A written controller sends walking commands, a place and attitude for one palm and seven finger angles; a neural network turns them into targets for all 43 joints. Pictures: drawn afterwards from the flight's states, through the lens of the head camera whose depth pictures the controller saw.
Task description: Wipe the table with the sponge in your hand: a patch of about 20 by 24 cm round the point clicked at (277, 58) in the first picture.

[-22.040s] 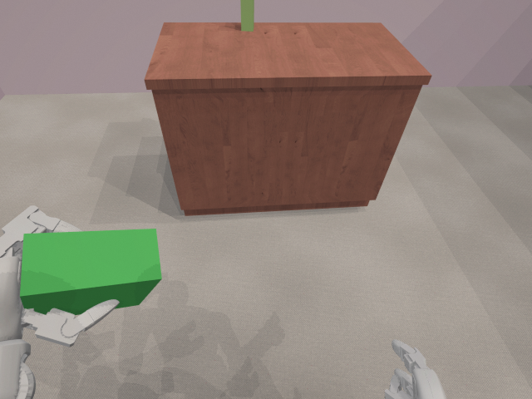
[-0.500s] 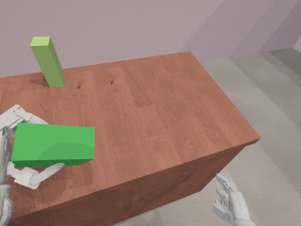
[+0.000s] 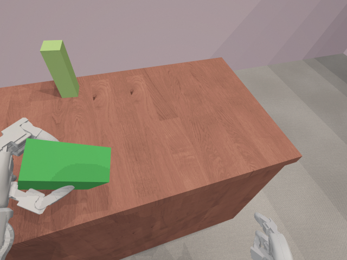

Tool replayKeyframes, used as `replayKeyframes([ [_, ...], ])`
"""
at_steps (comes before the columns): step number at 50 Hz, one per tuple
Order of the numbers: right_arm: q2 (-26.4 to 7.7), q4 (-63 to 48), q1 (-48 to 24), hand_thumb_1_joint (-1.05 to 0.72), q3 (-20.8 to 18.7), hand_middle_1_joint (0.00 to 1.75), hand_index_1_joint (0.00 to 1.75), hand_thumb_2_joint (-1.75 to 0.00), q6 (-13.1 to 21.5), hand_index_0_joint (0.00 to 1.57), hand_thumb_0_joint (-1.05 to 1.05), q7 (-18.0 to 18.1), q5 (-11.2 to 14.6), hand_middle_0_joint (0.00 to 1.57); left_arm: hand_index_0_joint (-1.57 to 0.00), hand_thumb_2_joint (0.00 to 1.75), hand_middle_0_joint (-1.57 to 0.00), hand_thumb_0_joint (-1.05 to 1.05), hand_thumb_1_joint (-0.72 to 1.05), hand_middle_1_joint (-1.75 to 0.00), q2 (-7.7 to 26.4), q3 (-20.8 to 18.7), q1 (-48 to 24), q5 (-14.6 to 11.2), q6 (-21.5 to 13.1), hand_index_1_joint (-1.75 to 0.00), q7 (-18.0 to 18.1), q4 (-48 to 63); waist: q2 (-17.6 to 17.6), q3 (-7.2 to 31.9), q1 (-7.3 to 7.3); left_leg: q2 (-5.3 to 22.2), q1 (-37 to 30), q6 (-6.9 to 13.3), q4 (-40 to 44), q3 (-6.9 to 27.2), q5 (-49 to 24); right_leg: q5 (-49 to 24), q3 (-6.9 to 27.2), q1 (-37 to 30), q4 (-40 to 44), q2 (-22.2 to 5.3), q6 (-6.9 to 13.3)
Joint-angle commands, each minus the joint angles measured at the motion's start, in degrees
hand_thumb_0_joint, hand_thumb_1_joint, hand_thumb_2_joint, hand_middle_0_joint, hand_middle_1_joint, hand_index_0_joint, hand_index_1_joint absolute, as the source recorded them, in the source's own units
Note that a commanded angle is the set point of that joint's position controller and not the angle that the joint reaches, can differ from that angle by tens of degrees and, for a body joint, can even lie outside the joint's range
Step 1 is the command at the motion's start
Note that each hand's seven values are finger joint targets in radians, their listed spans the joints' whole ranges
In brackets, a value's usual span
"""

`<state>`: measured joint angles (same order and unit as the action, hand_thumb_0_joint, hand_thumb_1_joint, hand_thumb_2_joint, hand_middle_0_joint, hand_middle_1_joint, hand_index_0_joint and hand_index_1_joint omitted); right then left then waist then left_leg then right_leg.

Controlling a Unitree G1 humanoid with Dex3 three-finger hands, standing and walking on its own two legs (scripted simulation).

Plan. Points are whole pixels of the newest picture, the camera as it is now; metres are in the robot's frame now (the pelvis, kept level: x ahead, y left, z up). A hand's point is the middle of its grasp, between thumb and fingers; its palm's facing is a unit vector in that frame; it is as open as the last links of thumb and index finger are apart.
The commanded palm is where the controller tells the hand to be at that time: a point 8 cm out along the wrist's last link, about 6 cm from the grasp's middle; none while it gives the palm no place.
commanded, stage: come to a stop and stand still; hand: left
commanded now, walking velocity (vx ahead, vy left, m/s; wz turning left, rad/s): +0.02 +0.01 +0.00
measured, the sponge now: (75, 169) +0.24 +0.21 +0.12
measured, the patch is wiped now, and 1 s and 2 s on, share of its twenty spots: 0.00 0.00 0.00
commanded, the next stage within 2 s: look again from close up in 0.86 s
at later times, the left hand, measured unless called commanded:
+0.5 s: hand (36, 161) +0.23 +0.26 +0.16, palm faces +0.40 -0.85 -0.35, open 10.2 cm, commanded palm +0.17 +0.28 +0.17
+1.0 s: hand (44, 166) +0.23 +0.25 +0.15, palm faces +0.36 -0.86 -0.37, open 10.2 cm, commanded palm +0.17 +0.28 +0.17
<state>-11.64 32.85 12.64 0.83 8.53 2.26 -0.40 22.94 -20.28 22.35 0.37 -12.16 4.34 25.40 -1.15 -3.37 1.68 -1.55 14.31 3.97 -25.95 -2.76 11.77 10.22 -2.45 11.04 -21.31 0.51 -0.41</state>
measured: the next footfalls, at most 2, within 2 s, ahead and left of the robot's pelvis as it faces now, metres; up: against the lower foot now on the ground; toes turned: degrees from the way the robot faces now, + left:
none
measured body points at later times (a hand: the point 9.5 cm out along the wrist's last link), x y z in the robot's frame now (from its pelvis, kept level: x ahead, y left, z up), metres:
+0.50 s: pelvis +0.01 +0.00 +0.00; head +0.04 +0.03 +0.45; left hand +0.20 +0.30 +0.18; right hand +0.19 -0.22 -0.07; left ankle +0.02 +0.07 -0.74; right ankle +0.01 -0.13 -0.74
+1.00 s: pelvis +0.01 +0.00 +0.00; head +0.03 +0.02 +0.45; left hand +0.20 +0.29 +0.17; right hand +0.18 -0.22 -0.07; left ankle +0.02 +0.07 -0.74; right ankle +0.01 -0.13 -0.74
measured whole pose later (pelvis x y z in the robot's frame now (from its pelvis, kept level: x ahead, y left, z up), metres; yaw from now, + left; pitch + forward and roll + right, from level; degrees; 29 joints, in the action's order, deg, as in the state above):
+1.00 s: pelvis +0.01 +0.00 +0.00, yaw +0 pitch +0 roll -1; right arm -11.6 33.5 11.5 1.4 8.1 2.0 0.2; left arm 21.1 -19.9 24.6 -2.4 -12.9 5.7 26.1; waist -1.3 -3.4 1.4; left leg -1.8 13.2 3.9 -25.0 -3.1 12.0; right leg 10.7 -2.0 10.5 -21.3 0.3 -0.4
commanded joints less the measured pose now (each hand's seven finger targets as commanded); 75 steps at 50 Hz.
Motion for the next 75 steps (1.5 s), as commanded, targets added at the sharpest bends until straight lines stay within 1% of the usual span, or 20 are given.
replayKeyframes([
  [1, -7.0, -7.7, -2.2, -0.9, -3.5, 0.3, 0.3, -0.9, 4.8, 0.2, 0.0, -0.2, 0.2, 0.2, -1.2, 1.3, -1.2, 0.0, 0.1, -1.6, 10.2, -10.3, -11.4, -2.0, -6.8, -1.6, -0.9, -7.2, 6.5, 12.4, 1.66, 4.8, -6.0, -3.0, 1.7, 4.8, -7.5, -4.2, 11.2, 1.1, 2.0, -5.2, 3.5],
  [3, -6.5, -7.9, -4.1, -0.9, -3.3, 0.3, 0.3, -0.9, 5.2, 0.2, 0.0, -2.1, 1.4, 0.2, -1.2, 1.3, -1.2, 0.0, 0.1, -1.6, 2.7, -3.0, -3.1, -4.4, -7.7, -1.6, -1.1, 4.9, 13.7, 14.3, 0.54, 6.4, -5.6, -2.5, 5.2, 6.4, -8.1, -3.6, 6.4, -3.2, -3.6, -4.1, 2.6],
  [7, -7.5, -8.8, -4.4, -0.9, -3.3, 0.3, 0.3, -0.9, 5.2, 0.2, 0.0, -2.9, 1.2, 0.2, -1.2, 1.3, -1.2, 0.0, 0.1, -1.6, 8.0, -5.9, 1.2, -3.8, -7.4, -1.6, 0.6, 12.1, 1.5, 10.5, 1.09, 7.5, 4.3, -2.1, 7.8, 8.2, 1.2, -0.9, 4.3, -6.8, -4.4, -3.2, 1.1],
  [10, -7.2, -9.1, -5.1, -0.9, -3.0, 0.3, 0.3, -0.9, 5.0, 0.2, 0.0, -1.6, 1.4, 0.2, -1.2, 1.3, -1.2, 0.0, 0.1, -1.6, 10.7, -9.5, -1.0, -4.2, -7.6, -1.6, 1.5, 12.5, -1.1, 9.7, 0.45, 7.1, 3.4, -2.3, 7.6, 8.5, 2.1, -1.0, 3.9, -5.2, -3.4, -3.4, 1.0],
  [13, -7.1, -8.6, -6.2, -0.9, -2.6, 0.3, 0.3, -0.9, 5.1, 0.2, 0.0, -0.3, 1.4, 0.2, -1.2, 1.3, -1.2, 0.0, 0.1, -1.6, 13.2, -11.7, -6.4, -4.1, -8.2, -1.6, 1.9, 14.4, 4.4, 9.3, -0.05, 6.6, 0.6, -2.8, 7.2, 8.6, -0.3, -1.9, 4.5, -3.2, -3.4, -3.6, 1.3],
  [16, -6.9, -8.3, -4.9, -0.9, -2.6, 0.3, 0.3, -0.9, 5.4, 0.2, 0.0, 0.0, 1.2, 0.2, -1.2, 1.3, -1.2, 0.0, 0.1, -1.6, 11.2, -9.3, -7.6, -4.2, -8.5, -1.6, 1.5, 13.2, 6.9, 10.8, -0.04, 6.6, -0.8, -2.9, 6.0, 8.4, -4.1, -4.3, 4.4, -4.4, -3.1, -4.0, 1.5],
  [24, -7.2, -7.3, -5.3, -0.9, -2.4, 0.3, 0.3, -0.9, 5.0, 0.2, 0.0, -0.9, 0.9, 0.2, -1.2, 1.3, -1.2, 0.0, 0.1, -1.6, 5.6, -4.1, -3.6, -3.7, -6.7, -1.6, 1.7, 11.9, 4.1, 11.3, -0.2, 6.1, -3.8, -4.0, 4.7, 6.9, -11.4, -8.8, 4.3, -4.1, -0.9, -3.5, 1.4],
  [28, -7.1, -8.0, -6.6, -0.9, -2.4, 0.3, 0.3, -0.9, 3.9, 0.2, 0.0, -0.5, 1.1, 0.2, -1.2, 1.3, -1.2, 0.0, 0.1, -1.6, 8.8, -7.3, -4.3, -3.4, -5.8, -1.6, 2.4, 13.3, 5.4, 9.9, -0.16, 6.2, -2.7, -4.3, 5.6, 6.8, -9.2, -8.3, 4.9, -4.2, -0.5, -3.4, 1.5],
  [29, -7.0, -8.1, -6.0, -0.9, -2.1, 0.3, 0.3, -0.9, 3.4, 0.2, 0.0, -0.5, 0.8, 0.2, -1.2, 1.3, -1.2, 0.0, 0.1, -1.6, 6.7, -5.6, -3.6, -3.8, -5.8, -1.6, 2.0, 11.3, 4.2, 9.7, -0.24, 6.1, -1.4, -3.9, 6.2, 7.1, -7.6, -7.3, 4.2, -4.6, 0.1, -3.3, 1.4],
  [42, -7.4, -9.1, -5.7, -0.9, -2.6, 0.3, 0.3, -0.9, 3.0, 0.2, 0.0, 0.3, 0.9, 0.2, -1.2, 1.3, -1.2, 0.0, 0.1, -1.6, 7.9, -6.2, -2.4, -3.8, -5.0, -1.6, 2.3, 14.8, 4.8, 11.6, -0.24, 6.4, -3.3, -3.9, 5.9, 7.2, -8.7, -9.5, 4.5, -6.3, 0.4, -3.5, 1.3],
  [49, -7.4, -8.5, -6.0, -0.9, -2.2, 0.3, 0.3, -0.9, 2.4, 0.2, 0.0, 0.4, 0.8, 0.2, -1.2, 1.3, -1.2, 0.0, 0.1, -1.6, 6.4, -4.9, -2.2, -3.7, -4.2, -1.6, 2.4, 11.9, 3.3, 8.8, -0.46, 5.9, -1.4, -3.4, 7.2, 6.9, -2.9, -5.4, 4.3, -4.5, 2.2, -3.1, 1.1],
  [58, -7.3, -8.9, -6.8, -0.9, -2.5, 0.3, 0.3, -0.9, 2.7, 0.2, 0.0, 0.5, 1.2, 0.2, -1.2, 1.3, -1.2, 0.0, 0.1, -1.6, 9.1, -7.5, -1.5, -3.3, -4.3, -1.6, 2.9, 16.0, 6.0, 10.3, -0.29, 6.1, -2.1, -3.9, 7.3, 7.1, -4.9, -6.9, 4.1, -5.8, 0.6, -3.0, 1.3],
  [67, -7.5, -8.7, -5.6, -0.9, -2.8, 0.3, 0.3, -0.9, 2.2, 0.2, 0.0, 0.7, 1.1, 0.2, -1.2, 1.3, -1.2, 0.0, 0.1, -1.6, 7.2, -5.8, -1.1, -3.7, -3.7, -1.6, 2.3, 13.1, 3.4, 9.8, -0.54, 6.3, -2.4, -3.6, 7.0, 7.0, -4.8, -7.8, 4.9, -5.5, 1.7, -3.3, 1.3],
  [68, -11.9, -14.9, 4.0, -0.9, 5.2, 0.3, 0.3, -0.9, -0.3, 0.2, 0.0, 4.5, 5.6, 0.2, -1.2, 1.3, -1.2, 0.0, 0.1, -1.6, 51.2, -22.4, -55.1, -1.1, -11.1, -1.6, 2.9, 33.9, 22.1, 10.4, -4.08, 6.4, 10.5, -1.6, 8.1, 9.2, 7.2, 3.6, 2.7, -13.2, -10.4, 2.2, -2.2],
  [69, -7.1, -5.9, -8.3, -0.9, -3.4, 0.3, 0.3, -0.9, 1.8, 0.2, 0.0, 2.6, -1.9, 0.2, -1.2, 1.3, -1.2, 0.0, 0.1, -1.6, 23.7, -16.2, -36.8, 4.5, 1.3, -1.6, -0.7, 1.8, 16.0, 14.9, 3.01, 4.0, -7.7, -7.8, 3.8, 5.5, -7.7, 0.8, -0.5, 1.2, -10.7, 1.5, 3.7],
  [70, -10.0, -7.9, -5.4, -0.9, -2.9, 0.3, 0.3, -0.9, 2.6, 0.2, 0.0, -0.3, -0.5, 0.2, -1.2, 1.3, -1.2, 0.0, 0.1, -1.6, 16.0, -7.6, -25.2, -1.5, 4.9, -1.6, -2.2, -0.6, 12.5, 15.9, 1.84, 4.2, -12.7, -9.2, 3.0, 8.0, -23.5, -1.9, -2.7, 5.8, -8.7, 1.7, 3.5],
  [71, -12.0, -7.3, -6.2, -0.9, -3.7, 0.3, 0.3, -0.9, 3.0, 0.2, 0.0, -0.5, -0.9, 0.2, -1.2, 1.3, -1.2, 0.0, 0.1, -1.6, 15.2, -10.9, -22.6, -3.8, 7.2, -1.6, -4.4, 4.5, 9.9, 21.1, 3.8, 4.7, -17.7, -8.2, 0.4, 6.5, -28.6, -4.7, -1.7, 5.4, -7.7, 1.5, 2.7],
  [72, -11.4, -7.8, -7.5, -0.9, -3.2, 0.3, 0.3, -0.9, 2.9, 0.2, 0.0, -0.3, -0.3, 0.2, -1.2, 1.3, -1.2, 0.0, 0.1, -1.6, 15.2, -10.5, -15.3, -5.8, 10.6, -1.6, -6.2, 6.2, 9.8, 21.5, 5.37, 4.3, -18.3, -7.5, -0.5, 5.4, -31.9, -7.6, -1.9, 3.0, -7.4, 1.0, 2.6],
  [73, -10.0, -7.8, -10.4, -0.9, -1.4, 0.3, 0.3, -0.9, 2.5, 0.2, 0.0, -1.6, 1.1, 0.2, -1.2, 1.3, -1.2, 0.0, 0.1, -1.6, 9.2, -5.4, -11.2, -6.4, 14.1, -1.6, -7.6, 4.9, 9.0, 19.3, 4.78, 4.8, -17.4, -7.6, -0.4, 5.9, -30.3, -5.5, -2.2, 4.6, -8.4, 1.5, 2.1],
  [75, -11.0, -7.7, -10.2, -0.9, -1.5, 0.3, 0.3, -0.9, 1.6, 0.2, 0.0, -2.3, 0.6, 0.2, -1.2, 1.3, -1.2, 0.0, 0.1, -1.6, 11.7, -4.5, -5.8, -3.0, 16.6, -1.6, -8.6, 9.8, 6.3, 14.7, 4.67, 4.7, -12.2, -6.6, -0.4, 5.4, -28.2, -8.0, -3.3, 4.0, -8.3, 0.9, 1.9],
])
